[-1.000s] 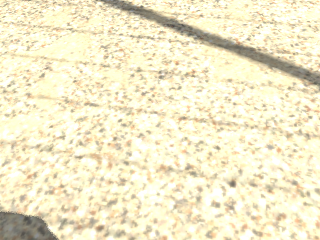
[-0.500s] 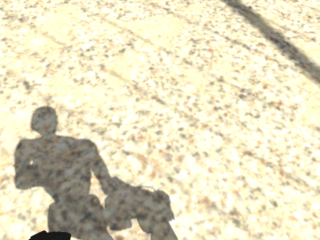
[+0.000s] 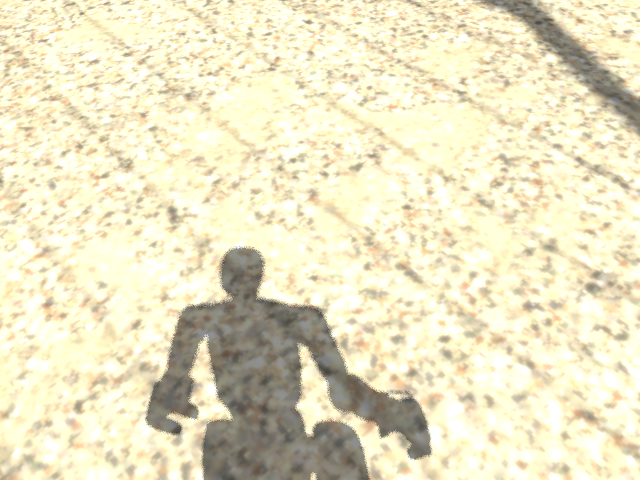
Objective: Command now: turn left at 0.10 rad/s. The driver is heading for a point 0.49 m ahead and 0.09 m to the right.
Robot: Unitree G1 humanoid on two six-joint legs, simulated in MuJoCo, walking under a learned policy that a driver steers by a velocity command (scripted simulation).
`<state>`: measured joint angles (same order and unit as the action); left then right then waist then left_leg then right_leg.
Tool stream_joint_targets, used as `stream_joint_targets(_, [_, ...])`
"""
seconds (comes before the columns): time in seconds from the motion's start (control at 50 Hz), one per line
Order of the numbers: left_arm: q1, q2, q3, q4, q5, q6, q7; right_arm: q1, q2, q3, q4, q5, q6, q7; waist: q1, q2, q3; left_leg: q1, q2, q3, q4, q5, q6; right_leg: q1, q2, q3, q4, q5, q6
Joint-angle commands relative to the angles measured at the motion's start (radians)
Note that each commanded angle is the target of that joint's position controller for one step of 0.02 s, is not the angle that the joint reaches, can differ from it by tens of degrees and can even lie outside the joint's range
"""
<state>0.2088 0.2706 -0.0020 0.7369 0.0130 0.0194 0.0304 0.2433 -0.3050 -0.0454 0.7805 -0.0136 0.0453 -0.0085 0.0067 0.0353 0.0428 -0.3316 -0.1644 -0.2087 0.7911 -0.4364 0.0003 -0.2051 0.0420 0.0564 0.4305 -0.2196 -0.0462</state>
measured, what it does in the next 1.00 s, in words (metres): walks ahead: left foot, then right foot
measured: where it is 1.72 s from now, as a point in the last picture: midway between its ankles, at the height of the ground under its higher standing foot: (409, 417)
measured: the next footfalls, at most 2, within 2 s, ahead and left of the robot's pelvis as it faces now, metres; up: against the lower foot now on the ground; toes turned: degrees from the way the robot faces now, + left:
left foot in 0.36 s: +0.09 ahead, +0.12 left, +0.00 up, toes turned +1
right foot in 0.78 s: +0.52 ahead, -0.11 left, +0.00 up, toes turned -15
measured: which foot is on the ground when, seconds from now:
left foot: up 0.00-0.34, down 0.36-0.80, up 0.82-1.00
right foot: down 0.00-0.36, up 0.38-0.76, down 0.78-1.00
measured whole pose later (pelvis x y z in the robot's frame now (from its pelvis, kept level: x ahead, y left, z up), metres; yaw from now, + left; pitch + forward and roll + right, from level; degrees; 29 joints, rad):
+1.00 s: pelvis +0.45 -0.07 -0.01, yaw -14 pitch +0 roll +0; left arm 0.27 0.26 0.03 0.84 0.01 -0.06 -0.02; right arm 0.20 -0.24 0.00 0.82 -0.03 -0.05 0.00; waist 0.00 0.00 0.12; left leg -0.57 0.07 -0.03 1.17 -0.33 0.01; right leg -0.25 0.14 -0.05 0.41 -0.16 -0.15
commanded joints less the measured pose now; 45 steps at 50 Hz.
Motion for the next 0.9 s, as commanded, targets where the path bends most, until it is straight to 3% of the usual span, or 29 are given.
stream_joint_targets(0.02, [-0.022,0.132,0.029,-0.043,0.002,-0.016,0.001,0.052,-0.082,-0.020,-0.006,0.003,0.003,0.007,-0.022,-0.175,-0.045,0.004,0.038,0.044,0.068,-0.005,-0.031,0.046,-0.214,0.174,-0.111,0.428,-0.126])
stream_joint_targets(0.04, [-0.007,0.130,0.028,-0.033,0.001,-0.016,0.000,0.040,-0.071,-0.013,0.001,0.005,0.005,0.005,-0.015,-0.175,-0.049,0.008,0.052,0.065,0.022,-0.005,-0.037,0.071,-0.209,0.167,-0.102,0.441,-0.122])
stream_joint_targets(0.06, [0.046,0.147,0.035,-0.015,0.004,-0.014,-0.005,0.036,-0.065,-0.005,0.009,-0.002,0.004,0.006,0.006,-0.186,-0.085,0.004,0.066,0.111,-0.019,-0.003,-0.035,0.116,-0.201,0.187,-0.139,0.193,-0.121])
stream_joint_targets(0.08, [0.109,0.198,0.058,0.008,0.005,-0.006,-0.013,-0.001,-0.087,-0.008,0.003,-0.014,-0.001,0.013,0.042,-0.222,-0.065,-0.060,0.067,0.163,0.002,-0.023,-0.028,0.154,-0.203,0.254,-0.194,-0.157,-0.137])
stream_joint_targets(0.12, [0.144,0.198,0.068,0.027,0.009,-0.001,-0.024,-0.090,-0.105,-0.009,-0.016,-0.022,-0.016,0.030,0.067,-0.237,0.019,-0.164,0.103,0.178,0.004,-0.028,-0.016,0.157,-0.245,0.366,-0.291,-0.456,-0.164])
stream_joint_targets(0.16, [0.166,0.191,0.075,0.043,0.009,-0.019,-0.028,-0.146,-0.086,0.000,-0.025,-0.017,-0.042,0.039,0.072,-0.182,0.047,-0.202,0.134,0.181,-0.029,0.013,-0.003,0.176,-0.266,0.384,-0.315,-0.424,-0.177])
stream_joint_targets(0.2, [0.172,0.188,0.082,0.056,0.006,-0.043,-0.031,-0.162,-0.072,0.008,-0.023,-0.018,-0.067,0.043,0.066,-0.146,0.022,-0.178,0.145,0.189,-0.079,0.036,0.014,0.194,-0.264,0.363,-0.313,-0.359,-0.181])
stream_joint_targets(0.26, [0.136,0.181,0.088,0.059,-0.001,-0.058,-0.039,-0.160,-0.062,0.016,-0.021,-0.011,-0.086,0.044,0.038,-0.154,0.020,-0.053,0.143,0.213,-0.209,0.045,0.047,0.098,-0.244,0.302,-0.304,-0.304,-0.178])
stream_joint_targets(0.32, [0.081,0.181,0.094,0.055,-0.013,-0.054,-0.049,-0.042,-0.046,0.022,0.013,-0.010,-0.099,0.029,-0.041,-0.112,0.028,0.273,0.125,0.277,-0.438,0.211,0.084,-0.151,-0.201,0.210,-0.214,-0.283,-0.145])
stream_joint_targets(0.34, [0.056,0.157,0.088,0.042,-0.011,-0.062,-0.050,0.059,-0.076,0.012,0.043,-0.015,-0.108,0.016,-0.087,-0.059,-0.001,0.491,0.155,0.230,-0.427,0.188,0.101,-0.334,-0.170,0.172,-0.112,-0.276,-0.120])
stream_joint_targets(0.36, [-0.015,0.086,0.065,-0.004,-0.007,-0.074,-0.053,0.218,-0.153,-0.009,0.078,-0.026,-0.117,0.001,-0.171,0.093,-0.064,0.680,0.327,0.007,-0.510,-0.047,0.138,-0.521,-0.086,0.075,0.139,-0.283,-0.078])
stream_joint_targets(0.38, [-0.082,0.030,0.044,-0.067,-0.016,-0.086,-0.056,0.272,-0.256,-0.037,0.076,-0.024,-0.119,-0.003,-0.197,0.233,-0.074,0.709,0.562,-0.412,-0.659,-0.378,0.232,-0.714,0.013,-0.062,0.441,-0.288,-0.042])
stream_joint_targets(0.4, [-0.098,0.106,0.058,-0.071,0.003,-0.082,-0.047,0.214,-0.227,-0.038,0.081,-0.028,-0.117,-0.003,-0.154,0.078,0.015,0.601,0.592,-0.444,-0.646,-0.376,0.275,-0.786,-0.049,0.009,0.567,-0.217,-0.053])
stream_joint_targets(0.42, [-0.080,0.124,0.063,-0.055,0.006,-0.082,-0.054,0.151,-0.166,-0.023,0.059,-0.020,-0.119,0.004,-0.109,0.025,0.025,0.574,0.519,-0.346,-0.622,-0.305,0.248,-0.780,-0.082,0.032,0.619,-0.135,-0.046])
stream_joint_targets(0.44, [-0.046,0.132,0.065,-0.041,0.011,-0.082,-0.066,0.124,-0.136,-0.015,0.051,-0.018,-0.124,0.010,-0.079,0.029,0.005,0.534,0.465,-0.262,-0.637,-0.241,0.220,-0.738,-0.100,0.024,0.625,-0.094,-0.031])
stream_joint_targets(0.5, [-0.047,0.121,0.066,-0.033,0.017,-0.062,-0.094,0.116,-0.121,-0.008,0.052,-0.018,-0.144,0.004,-0.052,0.057,0.050,0.417,0.397,-0.059,-0.719,-0.083,0.166,-0.704,-0.081,0.043,0.654,-0.007,0.001])
stream_joint_targets(0.58, [-0.142,0.098,0.058,-0.078,0.013,-0.049,-0.103,0.118,-0.095,-0.001,0.067,-0.016,-0.168,0.015,-0.039,0.047,0.114,0.302,0.353,0.172,-0.784,0.205,0.136,-0.664,-0.077,-0.006,0.566,0.156,0.012])
stream_joint_targets(0.64, [-0.224,0.072,0.039,-0.115,0.015,-0.049,-0.120,0.126,-0.084,0.005,0.082,-0.014,-0.184,0.014,-0.045,0.022,0.140,0.261,0.349,0.302,-0.834,0.378,0.119,-0.548,-0.098,-0.107,0.411,0.252,-0.026])
stream_joint_targets(0.68, [-0.256,0.053,0.028,-0.132,0.017,-0.050,-0.125,0.151,-0.098,0.005,0.102,-0.014,-0.186,0.010,-0.046,0.008,0.144,0.309,0.362,0.371,-0.810,0.660,0.104,-0.470,-0.076,-0.175,0.322,0.240,-0.075])
stream_joint_targets(0.72, [-0.223,0.068,0.028,-0.127,0.024,-0.050,-0.115,0.190,-0.131,-0.001,0.115,-0.024,-0.176,-0.004,-0.018,0.053,0.073,0.427,0.384,0.408,-0.624,1.294,0.085,-0.371,0.009,-0.247,0.287,0.149,-0.114])
stream_joint_targets(0.74, [-0.124,0.085,0.034,-0.103,0.032,-0.054,-0.107,0.198,-0.157,-0.006,0.120,-0.032,-0.159,-0.013,0.035,0.079,0.001,0.469,0.394,0.410,-0.440,1.510,0.081,-0.276,0.060,-0.257,0.272,0.083,-0.127])
stream_joint_targets(0.76, [0.060,0.112,0.046,-0.046,0.036,-0.063,-0.099,0.186,-0.182,-0.014,0.119,-0.036,-0.143,-0.022,0.114,0.093,-0.095,0.450,0.400,0.400,-0.197,1.563,0.078,-0.094,0.095,-0.231,0.234,0.059,-0.140])
stream_joint_targets(0.78, [0.246,0.142,0.063,0.017,0.045,-0.074,-0.087,0.169,-0.186,-0.013,0.112,-0.022,-0.139,-0.025,0.200,0.065,-0.180,0.345,0.373,0.413,0.076,1.397,0.067,0.150,0.080,-0.163,0.092,0.175,-0.161])
stream_joint_targets(0.8, [0.290,0.218,0.084,0.050,0.048,-0.071,-0.067,0.222,-0.091,0.008,0.095,-0.026,-0.146,-0.012,0.137,-0.080,-0.260,0.079,0.276,0.387,0.397,0.504,0.056,0.418,-0.121,0.069,0.152,0.219,-0.173])
stream_joint_targets(0.82, [0.259,0.339,0.117,0.021,0.041,-0.065,-0.061,0.354,-0.029,0.023,0.061,0.032,-0.149,0.002,0.051,-0.318,-0.474,-0.263,0.097,0.266,0.828,-0.150,0.018,0.698,-0.453,0.688,0.087,0.557,-0.374])
stream_joint_targets(0.84, [0.250,0.292,0.125,0.010,0.000,-0.060,-0.055,0.197,-0.117,0.006,0.053,0.015,-0.152,-0.008,0.116,-0.034,-0.493,-0.268,0.156,0.117,0.831,0.015,0.032,0.623,-0.385,0.596,0.048,0.722,-0.336])
stream_joint_targets(0.86, [0.183,0.253,0.110,0.029,-0.004,-0.061,-0.044,0.132,-0.078,0.019,0.023,0.028,-0.156,-0.007,0.067,-0.050,-0.313,-0.284,0.194,0.138,0.765,0.079,0.029,0.444,-0.370,0.428,0.028,0.823,-0.312])
stream_joint_targets(0.88, [0.140,0.177,0.092,0.037,-0.001,-0.065,-0.044,0.110,-0.057,0.027,0.029,0.011,-0.156,-0.007,0.032,0.027,-0.167,-0.269,0.227,0.155,0.658,0.087,0.027,0.262,-0.329,0.329,-0.014,0.829,-0.272])
stream_joint_targets(0.9, [0.110,0.133,0.077,0.037,-0.004,-0.070,-0.039,0.099,-0.051,0.026,0.033,-0.006,-0.139,-0.003,0.006,0.028,-0.098,-0.236,0.245,0.154,0.589,0.080,0.024,0.143,-0.287,0.257,-0.050,0.832,-0.249])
